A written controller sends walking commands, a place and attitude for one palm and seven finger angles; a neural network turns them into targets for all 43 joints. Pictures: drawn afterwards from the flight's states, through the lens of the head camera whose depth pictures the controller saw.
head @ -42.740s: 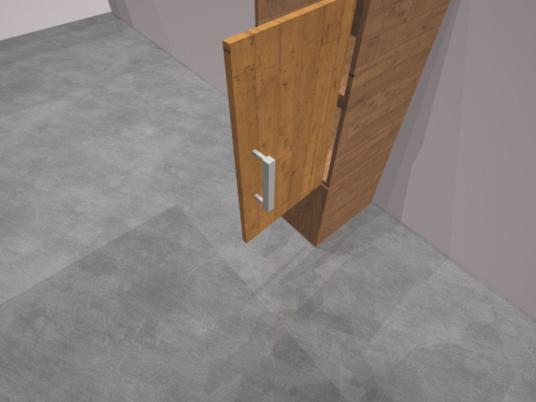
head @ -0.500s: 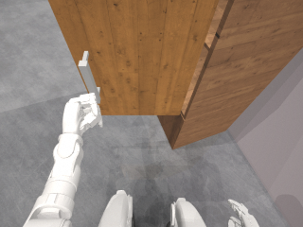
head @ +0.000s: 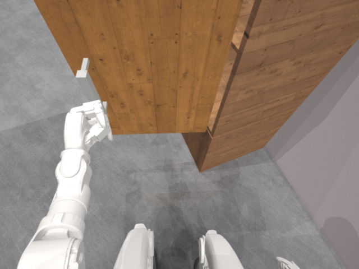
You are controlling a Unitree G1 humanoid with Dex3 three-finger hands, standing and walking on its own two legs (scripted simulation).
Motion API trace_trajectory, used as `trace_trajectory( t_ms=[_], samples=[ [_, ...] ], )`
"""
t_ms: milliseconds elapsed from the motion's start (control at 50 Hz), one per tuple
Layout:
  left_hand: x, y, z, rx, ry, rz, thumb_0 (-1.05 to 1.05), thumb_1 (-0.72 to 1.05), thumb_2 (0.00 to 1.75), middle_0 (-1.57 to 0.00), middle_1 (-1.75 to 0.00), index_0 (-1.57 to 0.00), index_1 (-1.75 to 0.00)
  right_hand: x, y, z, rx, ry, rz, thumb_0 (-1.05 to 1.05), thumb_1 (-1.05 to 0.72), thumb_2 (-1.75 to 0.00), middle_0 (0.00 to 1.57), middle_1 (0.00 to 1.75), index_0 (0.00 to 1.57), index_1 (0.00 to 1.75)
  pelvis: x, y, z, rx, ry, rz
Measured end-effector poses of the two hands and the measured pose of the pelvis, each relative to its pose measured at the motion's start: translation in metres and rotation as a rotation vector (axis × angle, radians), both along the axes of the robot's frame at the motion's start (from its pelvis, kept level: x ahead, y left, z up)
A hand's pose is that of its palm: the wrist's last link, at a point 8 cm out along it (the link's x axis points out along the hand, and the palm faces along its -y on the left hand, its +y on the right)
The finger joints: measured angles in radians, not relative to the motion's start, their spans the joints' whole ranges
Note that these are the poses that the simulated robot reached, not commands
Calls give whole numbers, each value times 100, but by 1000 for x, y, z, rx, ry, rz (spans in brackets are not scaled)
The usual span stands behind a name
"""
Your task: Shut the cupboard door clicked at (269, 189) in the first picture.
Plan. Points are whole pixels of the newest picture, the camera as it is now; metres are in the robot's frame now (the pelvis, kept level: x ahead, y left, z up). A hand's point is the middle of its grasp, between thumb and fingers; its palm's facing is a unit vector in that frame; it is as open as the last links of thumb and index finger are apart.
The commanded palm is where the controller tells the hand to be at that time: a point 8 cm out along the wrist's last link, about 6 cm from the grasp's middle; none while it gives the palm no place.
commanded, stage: bring the fist close to the handle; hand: left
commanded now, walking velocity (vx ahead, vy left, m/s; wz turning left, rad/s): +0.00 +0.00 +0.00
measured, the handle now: (95, 93) +0.51 +0.21 +0.03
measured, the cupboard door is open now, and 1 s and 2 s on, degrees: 71 57 43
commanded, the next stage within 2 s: push the door shut along its arc in 0.02 s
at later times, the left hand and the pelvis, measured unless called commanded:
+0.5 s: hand (110, 111) +0.45 +0.16 +0.04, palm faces -0.05 -1.00 -0.04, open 3.1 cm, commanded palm +0.44 +0.20 +0.03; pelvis -0.01 +0.00 -0.01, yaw +0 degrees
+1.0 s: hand (115, 92) +0.51 +0.16 +0.03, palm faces -0.17 -0.98 -0.02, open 3.1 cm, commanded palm +0.52 +0.18 +0.03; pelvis -0.02 +0.02 -0.03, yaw -1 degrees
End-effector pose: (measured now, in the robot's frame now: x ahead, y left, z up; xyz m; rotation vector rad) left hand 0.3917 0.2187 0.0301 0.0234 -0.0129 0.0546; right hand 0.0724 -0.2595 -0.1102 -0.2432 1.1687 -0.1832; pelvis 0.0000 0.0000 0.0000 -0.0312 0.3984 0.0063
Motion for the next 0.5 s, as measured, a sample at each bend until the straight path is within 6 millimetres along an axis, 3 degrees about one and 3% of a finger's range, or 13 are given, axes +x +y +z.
trace_trajectory(
  t_ms=[280, 380, 500],
  samples=[
    [9, 0, 2, 6, 9, -44, 2, 90, 90, -130, -150, -130, -150, 23, 2, 1, -4, -64, 26, 1, -91, -89, 20, 30, 20, 30, -2, 0, -2, -5, -2, 6],
    [27, -5, 7, 12, -4, -84, 2, 90, 90, -130, -150, -130, -150, 18, 2, -3, -11, -50, 23, 1, -91, -89, 20, 30, 20, 30, -4, 2, -6, -11, 8, 10],
    [44, -3, 8, 15, 11, -100, 2, 90, 90, -131, -150, -130, -150, -3, 2, -9, -10, 1, 0, 1, -91, -89, 20, 30, 20, 30, -7, 3, -10, -14, 23, 7]
  ],
)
